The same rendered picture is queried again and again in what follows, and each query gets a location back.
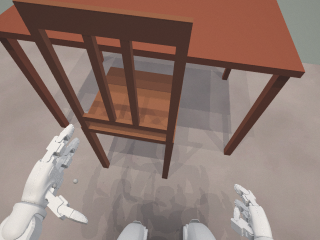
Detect left robot hand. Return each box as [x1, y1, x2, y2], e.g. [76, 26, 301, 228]
[21, 124, 88, 225]

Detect left robot forearm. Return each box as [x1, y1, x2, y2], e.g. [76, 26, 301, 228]
[0, 201, 47, 240]

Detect left robot thigh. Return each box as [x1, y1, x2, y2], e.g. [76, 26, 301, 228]
[117, 223, 148, 240]

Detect table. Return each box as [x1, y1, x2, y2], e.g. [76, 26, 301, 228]
[0, 0, 305, 156]

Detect robot thigh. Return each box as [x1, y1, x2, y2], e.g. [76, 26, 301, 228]
[183, 222, 216, 240]
[117, 223, 148, 240]

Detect right robot hand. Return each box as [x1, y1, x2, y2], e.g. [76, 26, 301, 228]
[231, 184, 273, 240]

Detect chair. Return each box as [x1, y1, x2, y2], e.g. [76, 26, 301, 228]
[12, 0, 194, 179]

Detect right robot thigh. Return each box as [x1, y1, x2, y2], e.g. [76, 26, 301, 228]
[183, 222, 216, 240]

